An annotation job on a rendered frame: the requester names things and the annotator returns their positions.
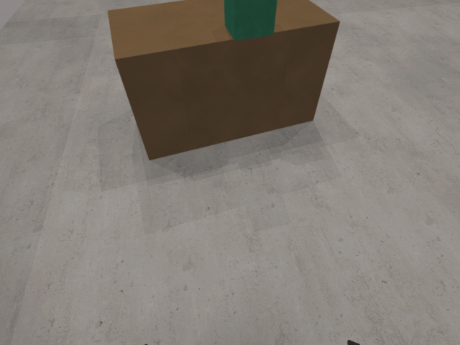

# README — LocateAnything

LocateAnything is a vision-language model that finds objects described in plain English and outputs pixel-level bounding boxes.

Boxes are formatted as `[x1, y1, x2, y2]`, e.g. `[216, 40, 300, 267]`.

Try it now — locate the carton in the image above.
[224, 0, 277, 40]

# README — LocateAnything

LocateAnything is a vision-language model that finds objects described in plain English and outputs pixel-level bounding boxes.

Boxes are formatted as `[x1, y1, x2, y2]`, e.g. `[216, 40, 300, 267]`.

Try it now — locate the pedestal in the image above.
[108, 0, 340, 160]

